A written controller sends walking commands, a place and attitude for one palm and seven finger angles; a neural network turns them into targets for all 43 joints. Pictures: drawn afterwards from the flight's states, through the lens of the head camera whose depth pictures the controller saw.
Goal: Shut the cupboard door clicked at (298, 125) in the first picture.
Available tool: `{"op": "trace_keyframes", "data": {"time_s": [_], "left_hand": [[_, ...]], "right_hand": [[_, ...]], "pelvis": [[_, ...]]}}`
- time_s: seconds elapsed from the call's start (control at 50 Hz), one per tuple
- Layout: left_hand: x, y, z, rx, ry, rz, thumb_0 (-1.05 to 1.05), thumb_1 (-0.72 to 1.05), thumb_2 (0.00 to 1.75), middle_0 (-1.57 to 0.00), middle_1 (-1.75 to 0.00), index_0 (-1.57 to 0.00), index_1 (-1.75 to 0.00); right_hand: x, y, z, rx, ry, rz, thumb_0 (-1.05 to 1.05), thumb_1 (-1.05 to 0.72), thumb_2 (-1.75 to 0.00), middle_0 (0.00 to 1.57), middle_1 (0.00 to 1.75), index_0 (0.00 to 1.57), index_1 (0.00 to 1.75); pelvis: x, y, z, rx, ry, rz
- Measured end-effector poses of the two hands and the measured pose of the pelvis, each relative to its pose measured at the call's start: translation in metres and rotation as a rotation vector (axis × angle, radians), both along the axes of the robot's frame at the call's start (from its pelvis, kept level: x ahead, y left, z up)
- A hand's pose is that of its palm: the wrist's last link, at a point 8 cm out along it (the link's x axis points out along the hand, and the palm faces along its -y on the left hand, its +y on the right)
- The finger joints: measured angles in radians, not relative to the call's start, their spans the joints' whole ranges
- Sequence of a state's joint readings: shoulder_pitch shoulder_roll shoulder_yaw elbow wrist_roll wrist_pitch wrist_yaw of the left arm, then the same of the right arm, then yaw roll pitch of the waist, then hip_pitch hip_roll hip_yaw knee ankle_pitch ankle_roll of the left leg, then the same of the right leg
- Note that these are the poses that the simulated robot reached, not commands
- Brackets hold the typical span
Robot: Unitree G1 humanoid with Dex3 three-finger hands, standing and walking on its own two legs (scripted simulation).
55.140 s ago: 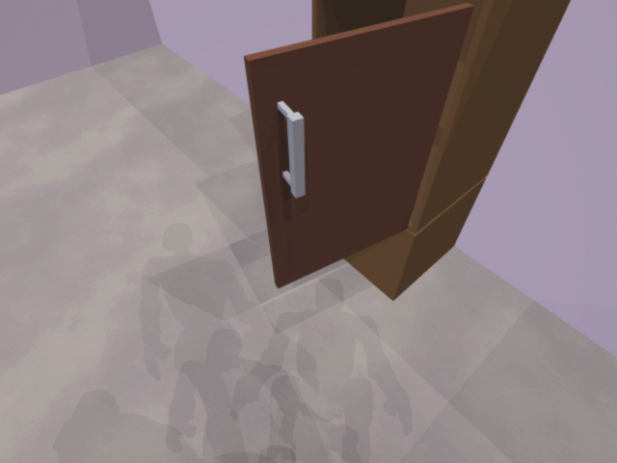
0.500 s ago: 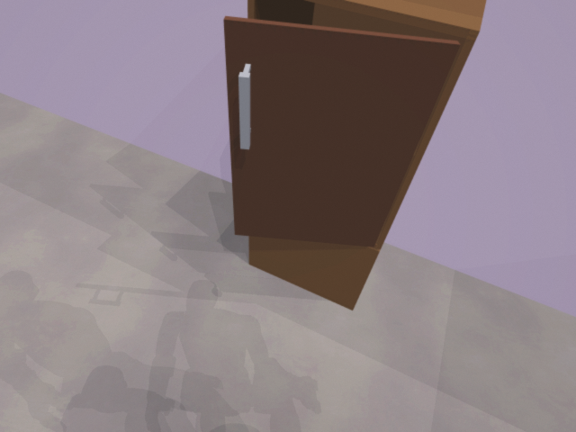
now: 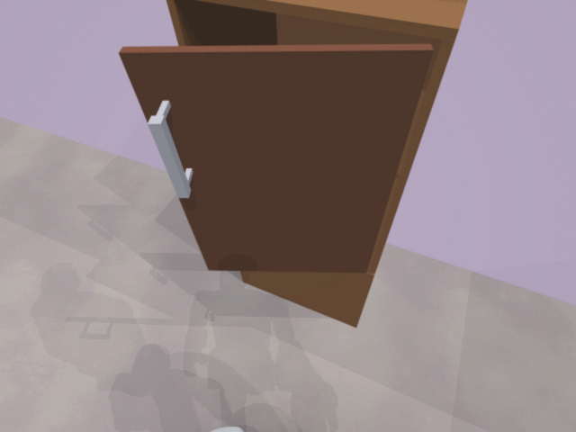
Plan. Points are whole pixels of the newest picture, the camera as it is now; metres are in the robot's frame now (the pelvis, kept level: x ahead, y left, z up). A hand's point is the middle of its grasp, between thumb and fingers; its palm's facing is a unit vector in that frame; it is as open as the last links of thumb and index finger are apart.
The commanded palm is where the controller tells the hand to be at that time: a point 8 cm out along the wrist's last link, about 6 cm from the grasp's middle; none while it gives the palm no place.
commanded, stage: come to a stop and stand still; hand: left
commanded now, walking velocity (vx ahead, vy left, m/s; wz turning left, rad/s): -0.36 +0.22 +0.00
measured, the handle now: (175, 152) +0.51 +0.20 +0.10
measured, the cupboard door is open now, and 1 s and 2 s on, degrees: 22 22 22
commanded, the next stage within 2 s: look again from close up in 1.34 s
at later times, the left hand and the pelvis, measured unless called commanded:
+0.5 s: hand out of the picture +0.09 +0.20 -0.17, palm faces +0.03 -0.96 -0.27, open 7.4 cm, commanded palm none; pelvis +0.04 +0.00 -0.01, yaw -2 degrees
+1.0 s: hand out of the picture +0.00 +0.15 -0.18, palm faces +0.00 -0.98 -0.21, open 7.3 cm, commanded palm none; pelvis -0.04 -0.02 -0.01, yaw -1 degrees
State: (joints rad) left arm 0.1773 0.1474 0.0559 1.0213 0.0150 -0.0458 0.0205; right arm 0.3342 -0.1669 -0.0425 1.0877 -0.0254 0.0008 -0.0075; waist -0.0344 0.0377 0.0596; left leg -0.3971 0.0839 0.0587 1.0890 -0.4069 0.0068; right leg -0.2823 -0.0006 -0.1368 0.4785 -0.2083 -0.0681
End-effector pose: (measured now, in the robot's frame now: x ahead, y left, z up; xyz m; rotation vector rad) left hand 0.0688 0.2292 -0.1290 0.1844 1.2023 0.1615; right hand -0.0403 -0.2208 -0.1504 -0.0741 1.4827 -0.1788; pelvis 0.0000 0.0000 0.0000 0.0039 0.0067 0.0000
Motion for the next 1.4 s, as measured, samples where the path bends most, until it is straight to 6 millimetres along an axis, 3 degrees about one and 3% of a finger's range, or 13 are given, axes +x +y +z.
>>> {"op": "trace_keyframes", "data": {"time_s": [0.1, 0.2, 0.28, 0.36, 0.5, 0.64, 0.82, 0.9, 1.04, 1.1, 1.24, 1.4], "left_hand": [[0.005, -0.006, 0.000, 0.000, 0.051, 0.014, -0.01, 0.95, 0.89, -0.20, -0.30, -0.20, -0.30], [0.006, -0.006, -0.010, -0.020, 0.107, 0.035, -0.01, 0.93, 0.89, -0.20, -0.30, -0.20, -0.30], [0.009, 0.001, -0.022, -0.029, 0.132, 0.062, 0.00, 0.92, 0.89, -0.20, -0.30, -0.20, -0.30], [0.012, 0.009, -0.024, -0.018, 0.141, 0.061, 0.00, 0.91, 0.89, -0.20, -0.30, -0.20, -0.30], [0.015, 0.014, -0.009, 0.042, 0.111, 0.035, 0.00, 0.91, 0.89, -0.20, -0.29, -0.20, -0.30], [0.002, -0.002, -0.006, 0.082, 0.020, -0.034, 0.00, 0.90, 0.89, -0.20, -0.29, -0.20, -0.30], [-0.008, -0.019, -0.020, 0.000, -0.064, -0.035, 0.00, 0.90, 0.89, -0.20, -0.30, -0.20, -0.30], [-0.028, -0.024, -0.018, -0.016, -0.044, -0.044, 0.00, 0.90, 0.89, -0.20, -0.30, -0.20, -0.30], [-0.096, -0.026, -0.018, -0.018, 0.079, -0.004, 0.00, 0.91, 0.89, -0.20, -0.30, -0.20, -0.30], [-0.114, -0.023, -0.024, -0.028, 0.127, 0.007, 0.00, 0.91, 0.89, -0.20, -0.30, -0.20, -0.30], [-0.123, -0.016, -0.025, -0.049, 0.142, 0.013, 0.00, 0.90, 0.89, -0.20, -0.29, -0.20, -0.30], [-0.132, -0.021, -0.020, -0.051, 0.152, 0.017, 0.00, 0.90, 0.89, -0.20, -0.29, -0.20, -0.30]], "right_hand": [[0.088, -0.013, 0.009, -0.031, -0.147, 0.051, 0.01, -0.91, -0.90, 0.20, 0.30, 0.19, 0.30], [0.154, -0.010, 0.010, -0.045, -0.242, 0.082, 0.00, -0.92, -0.90, 0.20, 0.30, 0.19, 0.30], [0.183, -0.003, 0.012, -0.065, -0.280, 0.111, 0.00, -0.91, -0.90, 0.20, 0.30, 0.19, 0.30], [0.193, -0.001, 0.013, -0.078, -0.293, 0.132, 0.00, -0.91, -0.90, 0.20, 0.30, 0.20, 0.30], [0.170, -0.016, 0.006, -0.072, -0.271, 0.123, 0.00, -0.90, -0.90, 0.20, 0.30, 0.20, 0.30], [0.134, -0.045, -0.005, -0.056, -0.313, 0.049, 0.01, -0.90, -0.90, 0.20, 0.30, 0.20, 0.30], [0.075, -0.032, 0.003, -0.067, -0.305, 0.057, 0.01, -0.91, -0.90, 0.20, 0.30, 0.19, 0.30], [0.046, -0.029, 0.002, -0.053, -0.257, 0.056, 0.01, -0.91, -0.90, 0.20, 0.30, 0.20, 0.30], [0.014, -0.034, 0.005, -0.044, -0.191, 0.052, 0.01, -0.91, -0.90, 0.20, 0.30, 0.20, 0.30], [0.000, -0.034, 0.007, -0.060, -0.180, 0.039, 0.01, -0.91, -0.90, 0.20, 0.30, 0.20, 0.30], [-0.030, -0.020, 0.014, -0.066, -0.108, 0.048, 0.01, -0.91, -0.90, 0.20, 0.30, 0.20, 0.30], [-0.023, -0.011, 0.010, -0.028, -0.118, 0.063, 0.01, -0.90, -0.90, 0.20, 0.30, 0.20, 0.30]], "pelvis": [[0.029, -0.006, 0.006, -0.004, 0.012, -0.002], [0.051, -0.001, 0.000, -0.014, -0.006, -0.016], [0.062, 0.007, -0.006, -0.012, -0.017, -0.012], [0.058, 0.009, -0.008, 0.005, -0.012, -0.023], [0.035, -0.004, -0.006, -0.013, -0.006, -0.027], [0.017, -0.019, -0.017, -0.026, -0.032, -0.033], [-0.009, -0.018, -0.019, -0.017, -0.063, -0.014], [-0.025, -0.020, -0.015, -0.008, -0.047, -0.022], [-0.045, -0.025, -0.009, -0.008, -0.034, -0.013], [-0.047, -0.022, -0.010, -0.021, -0.029, -0.013], [-0.054, -0.015, -0.004, -0.017, -0.028, -0.010], [-0.057, -0.016, -0.001, -0.010, -0.031, -0.005]]}}
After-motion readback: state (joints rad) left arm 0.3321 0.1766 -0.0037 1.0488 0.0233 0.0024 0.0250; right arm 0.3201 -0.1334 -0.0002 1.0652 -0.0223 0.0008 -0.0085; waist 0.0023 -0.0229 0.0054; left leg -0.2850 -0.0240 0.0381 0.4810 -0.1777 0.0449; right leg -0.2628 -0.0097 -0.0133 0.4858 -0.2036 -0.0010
